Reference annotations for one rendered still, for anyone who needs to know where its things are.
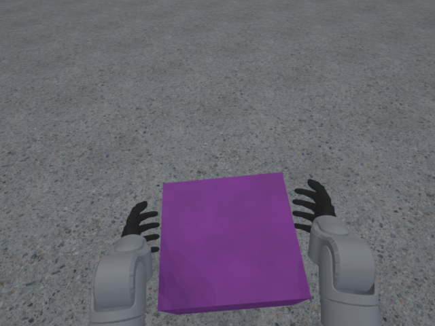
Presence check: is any left robot forearm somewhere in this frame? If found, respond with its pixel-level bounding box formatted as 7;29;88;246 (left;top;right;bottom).
89;234;153;326

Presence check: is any left robot hand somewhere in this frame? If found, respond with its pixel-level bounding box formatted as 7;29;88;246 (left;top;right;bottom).
121;201;160;253

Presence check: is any carton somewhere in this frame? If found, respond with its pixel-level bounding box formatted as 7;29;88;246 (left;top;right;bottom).
158;173;311;314

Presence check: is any right robot hand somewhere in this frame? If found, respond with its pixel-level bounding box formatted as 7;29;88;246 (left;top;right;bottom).
292;179;336;233

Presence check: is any right robot forearm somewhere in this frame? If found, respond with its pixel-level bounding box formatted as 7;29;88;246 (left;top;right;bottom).
308;215;380;326

